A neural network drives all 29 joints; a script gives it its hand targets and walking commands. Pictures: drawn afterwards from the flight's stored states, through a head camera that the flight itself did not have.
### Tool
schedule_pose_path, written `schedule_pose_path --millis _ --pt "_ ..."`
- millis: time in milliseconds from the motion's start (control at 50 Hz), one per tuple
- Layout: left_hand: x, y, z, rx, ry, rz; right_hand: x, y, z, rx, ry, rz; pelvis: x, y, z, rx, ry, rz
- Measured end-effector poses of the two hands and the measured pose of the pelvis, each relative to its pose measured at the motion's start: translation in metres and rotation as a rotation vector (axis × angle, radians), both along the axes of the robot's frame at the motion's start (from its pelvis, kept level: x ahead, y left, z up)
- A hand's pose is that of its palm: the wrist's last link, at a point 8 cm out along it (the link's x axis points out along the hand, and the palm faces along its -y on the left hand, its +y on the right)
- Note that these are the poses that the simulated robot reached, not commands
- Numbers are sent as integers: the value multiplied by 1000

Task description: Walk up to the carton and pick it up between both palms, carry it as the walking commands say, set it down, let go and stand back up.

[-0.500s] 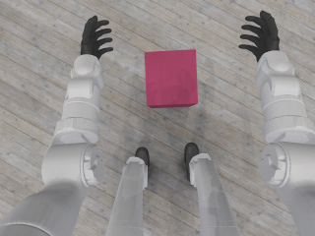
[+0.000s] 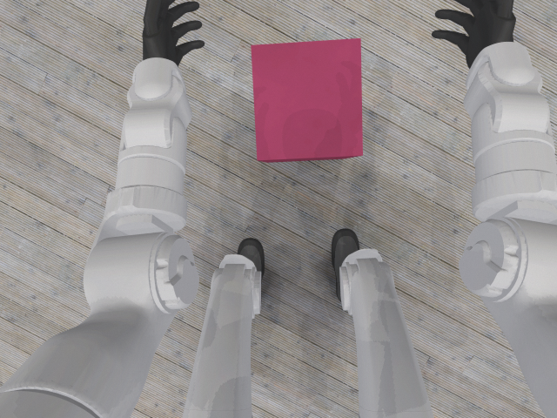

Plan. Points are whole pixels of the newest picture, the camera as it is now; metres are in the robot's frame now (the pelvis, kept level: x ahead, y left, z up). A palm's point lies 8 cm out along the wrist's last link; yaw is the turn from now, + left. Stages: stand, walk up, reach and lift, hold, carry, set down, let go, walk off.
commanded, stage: reach and lift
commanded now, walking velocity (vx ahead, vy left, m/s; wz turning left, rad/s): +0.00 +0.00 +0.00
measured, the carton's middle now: (305, 112) +0.51 -0.03 -0.49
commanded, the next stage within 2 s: none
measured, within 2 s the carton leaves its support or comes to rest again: neither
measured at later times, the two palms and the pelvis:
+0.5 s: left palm (205, 87) +0.53 +0.14 -0.29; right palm (424, 80) +0.52 -0.21 -0.29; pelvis -0.03 +0.00 -0.15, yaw +1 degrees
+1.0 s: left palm (221, 106) +0.52 +0.14 -0.42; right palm (396, 100) +0.51 -0.21 -0.42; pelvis -0.04 +0.00 -0.24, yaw +1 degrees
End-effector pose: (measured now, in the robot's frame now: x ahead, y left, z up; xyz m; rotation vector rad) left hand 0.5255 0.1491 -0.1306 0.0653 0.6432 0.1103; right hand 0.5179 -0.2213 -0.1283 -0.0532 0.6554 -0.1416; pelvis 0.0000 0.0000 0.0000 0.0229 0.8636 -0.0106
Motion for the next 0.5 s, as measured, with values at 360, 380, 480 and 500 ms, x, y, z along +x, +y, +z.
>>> schedule_pose_path --millis 360,380,480,500 --pt "3 -6 -115 1 -1 9 0 6 -118 -10 2 -24 -21 -2 -116 7 0 5" --pt "3 -6 -120 1 1 9 0 7 -124 -10 3 -24 -22 -2 -121 7 -3 5" --pt "1 -8 -150 0 13 5 0 9 -152 -7 10 -26 -27 -3 -146 9 -25 5" --pt "1 -8 -156 0 15 5 -1 9 -158 -6 12 -27 -28 -3 -151 9 -30 6"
